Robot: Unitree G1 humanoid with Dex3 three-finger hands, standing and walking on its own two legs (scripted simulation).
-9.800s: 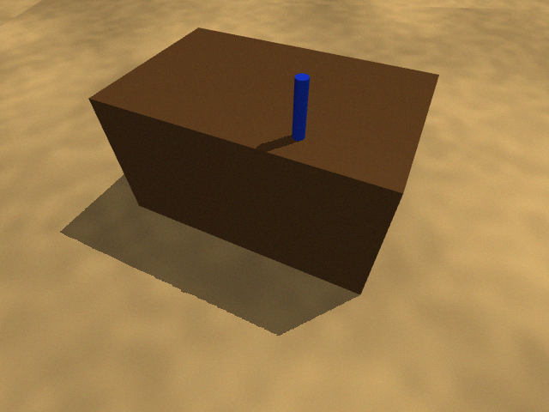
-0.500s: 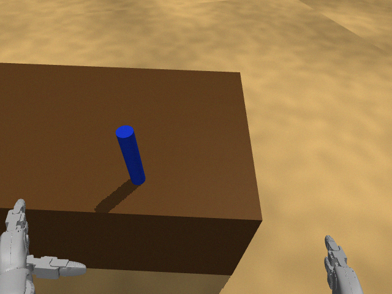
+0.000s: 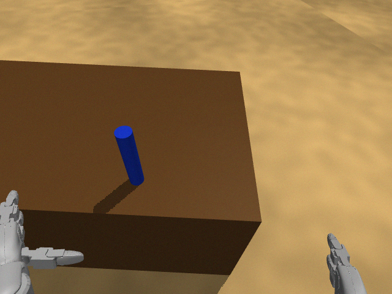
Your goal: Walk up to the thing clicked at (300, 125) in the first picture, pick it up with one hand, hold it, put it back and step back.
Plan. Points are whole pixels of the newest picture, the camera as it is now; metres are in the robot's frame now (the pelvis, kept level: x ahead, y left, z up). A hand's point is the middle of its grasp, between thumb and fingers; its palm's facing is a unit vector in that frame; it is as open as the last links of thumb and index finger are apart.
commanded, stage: go down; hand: left
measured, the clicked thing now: (131, 158) +0.46 +0.19 -0.03
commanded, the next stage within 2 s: none
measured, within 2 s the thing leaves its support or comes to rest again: neither
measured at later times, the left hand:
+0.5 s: hand (33, 188) +0.33 +0.35 +0.04, palm faces +0.32 -0.94 -0.13, open 15.7 cm
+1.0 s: hand (29, 171) +0.36 +0.36 +0.05, palm faces +0.25 -0.97 -0.05, open 15.6 cm
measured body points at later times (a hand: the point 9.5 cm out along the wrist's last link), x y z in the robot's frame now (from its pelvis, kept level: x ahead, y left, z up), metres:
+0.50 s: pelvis -0.01 +0.00 -0.01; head +0.06 +0.02 +0.43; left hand +0.30 +0.40 +0.05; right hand +0.14 -0.26 -0.07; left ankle -0.01 +0.14 -0.69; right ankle +0.00 -0.15 -0.69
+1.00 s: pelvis -0.01 +0.01 -0.01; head +0.07 +0.04 +0.43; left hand +0.34 +0.42 +0.06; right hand +0.14 -0.25 -0.06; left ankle -0.01 +0.14 -0.69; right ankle +0.00 -0.15 -0.69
